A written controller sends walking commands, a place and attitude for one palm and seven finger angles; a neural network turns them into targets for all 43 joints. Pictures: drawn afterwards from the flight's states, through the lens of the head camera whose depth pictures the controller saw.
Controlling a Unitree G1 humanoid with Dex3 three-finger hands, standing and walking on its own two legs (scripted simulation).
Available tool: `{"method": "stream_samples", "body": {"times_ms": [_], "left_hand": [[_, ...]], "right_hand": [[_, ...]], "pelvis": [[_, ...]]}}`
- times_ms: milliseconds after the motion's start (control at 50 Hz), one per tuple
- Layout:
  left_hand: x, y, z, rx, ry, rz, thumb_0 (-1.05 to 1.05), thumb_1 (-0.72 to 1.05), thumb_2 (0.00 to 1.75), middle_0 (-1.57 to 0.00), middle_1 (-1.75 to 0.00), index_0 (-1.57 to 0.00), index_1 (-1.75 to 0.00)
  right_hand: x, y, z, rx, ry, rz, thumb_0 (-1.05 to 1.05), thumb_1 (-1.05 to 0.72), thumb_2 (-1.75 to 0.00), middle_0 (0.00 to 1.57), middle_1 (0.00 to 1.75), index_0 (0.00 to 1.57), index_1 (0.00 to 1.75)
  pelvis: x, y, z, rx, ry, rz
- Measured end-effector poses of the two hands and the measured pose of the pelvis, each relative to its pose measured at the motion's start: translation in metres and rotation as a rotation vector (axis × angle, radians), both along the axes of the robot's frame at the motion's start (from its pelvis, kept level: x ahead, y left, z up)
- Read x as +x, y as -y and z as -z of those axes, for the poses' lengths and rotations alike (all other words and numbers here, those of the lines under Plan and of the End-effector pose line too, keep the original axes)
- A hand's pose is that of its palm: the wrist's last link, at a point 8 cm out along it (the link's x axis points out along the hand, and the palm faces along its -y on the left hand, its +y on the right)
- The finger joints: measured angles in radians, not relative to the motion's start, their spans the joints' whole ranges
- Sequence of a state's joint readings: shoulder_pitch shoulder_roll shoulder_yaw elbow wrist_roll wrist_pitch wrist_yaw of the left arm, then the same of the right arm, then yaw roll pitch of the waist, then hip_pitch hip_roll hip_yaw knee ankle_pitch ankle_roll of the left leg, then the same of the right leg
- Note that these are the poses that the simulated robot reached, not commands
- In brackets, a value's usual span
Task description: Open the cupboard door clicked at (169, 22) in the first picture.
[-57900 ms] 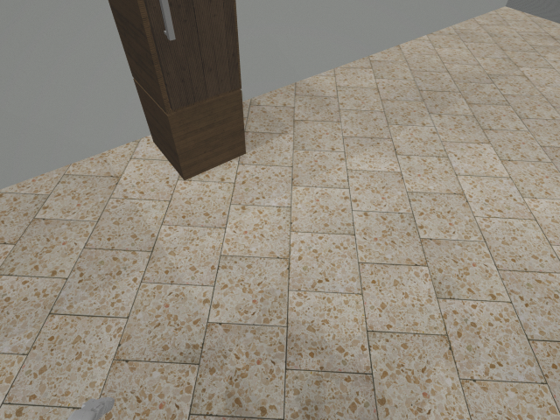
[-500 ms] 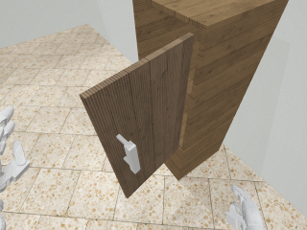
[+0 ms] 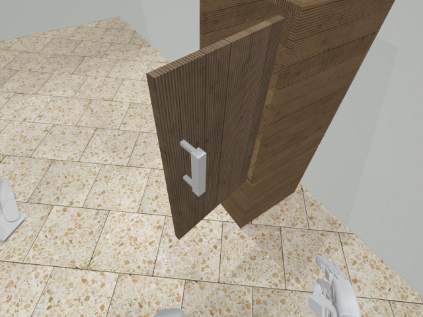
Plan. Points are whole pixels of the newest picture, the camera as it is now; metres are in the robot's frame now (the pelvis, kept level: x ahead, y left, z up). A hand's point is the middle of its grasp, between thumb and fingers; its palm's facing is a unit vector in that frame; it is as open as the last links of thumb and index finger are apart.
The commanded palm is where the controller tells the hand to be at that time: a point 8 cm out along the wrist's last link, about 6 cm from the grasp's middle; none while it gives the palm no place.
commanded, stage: step back with the hand held close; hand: left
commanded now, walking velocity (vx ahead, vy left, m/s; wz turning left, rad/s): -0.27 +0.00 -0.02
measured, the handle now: (192, 168) +0.40 +0.07 +0.03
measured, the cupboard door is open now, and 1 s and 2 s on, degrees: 100 100 100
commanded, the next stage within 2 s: stop stepping back and stand still in 0.40 s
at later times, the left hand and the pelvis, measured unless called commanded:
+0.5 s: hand (16, 290) +0.12 +0.22 +0.18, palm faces +0.34 -0.82 -0.47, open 7.5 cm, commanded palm +0.05 +0.27 +0.19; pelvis -0.11 -0.02 +0.01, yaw -4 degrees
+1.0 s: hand out of the picture +0.03 +0.21 +0.17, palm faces +0.36 -0.83 -0.43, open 7.5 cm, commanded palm -0.04 +0.25 +0.19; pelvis -0.19 -0.04 +0.01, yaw -4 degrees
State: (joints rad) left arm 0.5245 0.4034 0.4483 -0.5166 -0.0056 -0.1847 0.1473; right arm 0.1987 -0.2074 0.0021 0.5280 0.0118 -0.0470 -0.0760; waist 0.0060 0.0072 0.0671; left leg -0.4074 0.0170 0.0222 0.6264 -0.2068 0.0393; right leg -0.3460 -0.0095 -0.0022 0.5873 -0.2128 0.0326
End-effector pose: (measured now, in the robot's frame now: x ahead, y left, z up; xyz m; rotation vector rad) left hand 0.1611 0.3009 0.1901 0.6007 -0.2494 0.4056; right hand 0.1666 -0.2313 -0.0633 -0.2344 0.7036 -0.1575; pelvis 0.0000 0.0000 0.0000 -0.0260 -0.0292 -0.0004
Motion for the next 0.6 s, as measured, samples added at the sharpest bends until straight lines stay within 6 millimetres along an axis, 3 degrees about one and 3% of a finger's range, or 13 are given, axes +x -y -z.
{"method": "stream_samples", "body": {"times_ms": [100,200,340,460,540,600], "left_hand": [[-0.027,0.006,0.002,-0.035,0.036,-0.012,0.02,0.88,0.89,-0.21,-0.3,-0.21,-0.3],[-0.038,0.004,0.004,-0.057,0.076,0.039,0.02,0.88,0.89,-0.21,-0.3,-0.21,-0.3],[-0.054,-0.005,-0.015,-0.002,0.064,0.023,0.02,0.88,0.89,-0.22,-0.3,-0.21,-0.3],[-0.072,0.027,-0.012,-0.049,0.017,0.093,0.02,0.89,0.9,-0.21,-0.3,-0.2,-0.3],[-0.087,0.057,-0.007,-0.009,-0.019,0.173,0.02,0.89,0.9,-0.21,-0.3,-0.21,-0.3],[-0.103,0.069,-0.013,0.024,-0.051,0.209,0.02,0.88,0.89,-0.22,-0.3,-0.21,-0.3]], "right_hand": [[-0.022,0.002,0.009,-0.004,-0.03,-0.028,0.01,-0.9,-0.9,0.2,0.3,0.2,0.3],[-0.05,0.004,0.011,-0.049,-0.068,-0.003,0.01,-0.9,-0.9,0.2,0.3,0.2,0.3],[-0.09,-0.003,-0.001,-0.002,-0.073,0.021,0.01,-0.9,-0.9,0.2,0.3,0.2,0.3],[-0.111,0.006,-0.002,0.024,-0.048,0.008,0.01,-0.9,-0.9,0.2,0.3,0.2,0.3],[-0.127,0.025,0.008,0.036,-0.031,0.004,0.01,-0.9,-0.9,0.2,0.3,0.2,0.3],[-0.148,0.04,0.008,0.042,-0.061,0.041,0.01,-0.9,-0.9,0.2,0.3,0.2,0.3]], "pelvis": [[-0.021,0.003,0.003,0.0,-0.004,-0.004],[-0.04,-0.005,0.006,-0.01,-0.016,-0.011],[-0.067,0.002,-0.011,-0.045,-0.051,0.01],[-0.093,0.015,-0.013,-0.023,-0.101,0.054],[-0.124,0.03,-0.004,0.002,-0.104,0.077],[-0.139,0.037,-0.009,0.002,-0.08,0.077]]}}
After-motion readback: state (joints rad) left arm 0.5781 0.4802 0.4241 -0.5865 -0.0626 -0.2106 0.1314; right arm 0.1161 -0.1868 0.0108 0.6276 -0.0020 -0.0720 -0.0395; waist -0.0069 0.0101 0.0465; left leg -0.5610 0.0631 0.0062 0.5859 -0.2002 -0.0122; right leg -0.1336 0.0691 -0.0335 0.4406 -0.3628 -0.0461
